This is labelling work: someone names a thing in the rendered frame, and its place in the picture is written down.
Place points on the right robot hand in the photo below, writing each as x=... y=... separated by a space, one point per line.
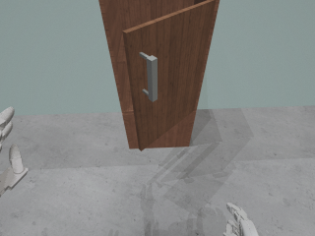
x=245 y=228

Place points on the left robot hand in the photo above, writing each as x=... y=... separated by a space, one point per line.
x=14 y=174

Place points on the handle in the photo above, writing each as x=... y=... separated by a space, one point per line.
x=152 y=76

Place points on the cupboard door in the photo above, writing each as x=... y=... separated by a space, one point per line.
x=179 y=42

